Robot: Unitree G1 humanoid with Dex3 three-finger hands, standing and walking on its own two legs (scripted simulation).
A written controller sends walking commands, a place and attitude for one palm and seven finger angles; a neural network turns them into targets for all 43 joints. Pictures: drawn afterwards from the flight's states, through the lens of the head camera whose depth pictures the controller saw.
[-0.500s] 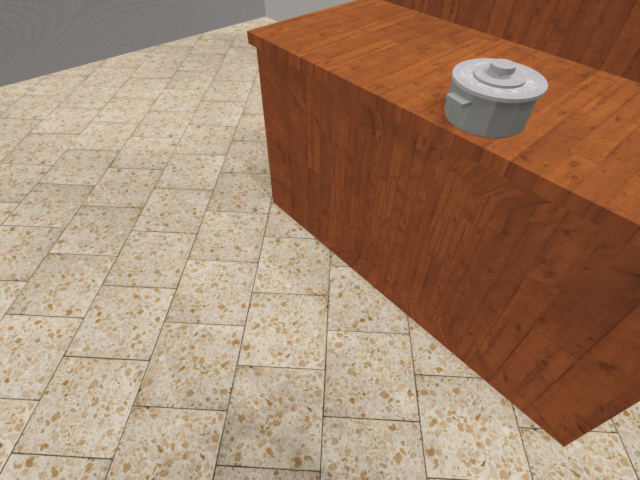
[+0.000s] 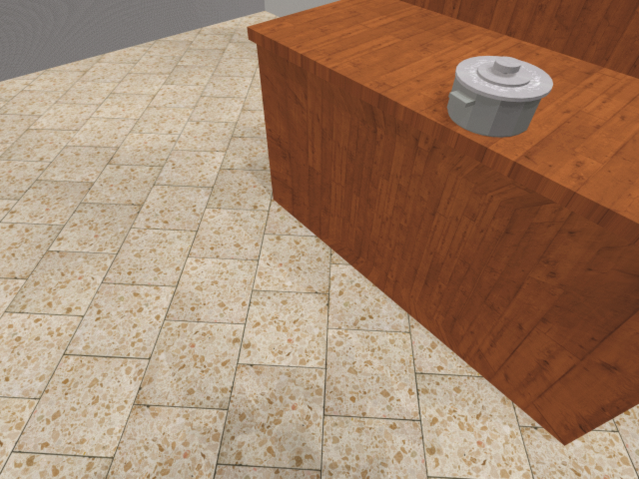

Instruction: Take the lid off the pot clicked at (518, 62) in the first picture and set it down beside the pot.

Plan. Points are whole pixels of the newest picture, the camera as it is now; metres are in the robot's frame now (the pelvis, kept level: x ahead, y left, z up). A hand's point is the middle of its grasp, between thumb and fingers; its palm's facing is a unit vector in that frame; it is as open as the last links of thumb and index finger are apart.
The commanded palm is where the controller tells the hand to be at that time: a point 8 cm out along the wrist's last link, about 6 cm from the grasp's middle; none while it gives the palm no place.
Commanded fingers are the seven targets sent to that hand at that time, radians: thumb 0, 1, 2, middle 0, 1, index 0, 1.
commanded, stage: look at it before walking up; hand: left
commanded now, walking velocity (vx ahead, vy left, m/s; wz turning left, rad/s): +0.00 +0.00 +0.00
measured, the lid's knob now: (507, 64) +0.89 -0.34 +0.12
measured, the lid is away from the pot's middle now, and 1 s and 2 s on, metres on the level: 0.00 0.00 0.00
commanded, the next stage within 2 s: walk to a spot facing it in 0.14 s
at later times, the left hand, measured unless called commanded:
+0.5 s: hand out of the picture +0.07 +0.24 -0.16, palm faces +0.08 -0.95 -0.30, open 7.4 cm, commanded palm none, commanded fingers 0.00 0.90 0.90 -0.20 -0.30 -0.20 -0.30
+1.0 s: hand (128, 476) +0.16 +0.29 -0.17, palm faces +0.29 -0.94 -0.19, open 7.4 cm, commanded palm none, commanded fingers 0.00 0.90 0.90 -0.20 -0.30 -0.20 -0.30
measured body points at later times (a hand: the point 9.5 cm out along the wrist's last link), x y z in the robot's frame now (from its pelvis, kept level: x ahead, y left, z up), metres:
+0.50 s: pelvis +0.01 +0.01 -0.01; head +0.01 +0.01 +0.44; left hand +0.06 +0.29 -0.14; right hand +0.08 -0.27 -0.15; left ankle -0.01 +0.13 -0.72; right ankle +0.00 -0.11 -0.74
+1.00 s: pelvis +0.14 +0.08 +0.00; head +0.16 +0.10 +0.45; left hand +0.14 +0.34 -0.15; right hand +0.15 -0.14 -0.15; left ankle +0.03 +0.16 -0.74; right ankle +0.27 -0.03 -0.69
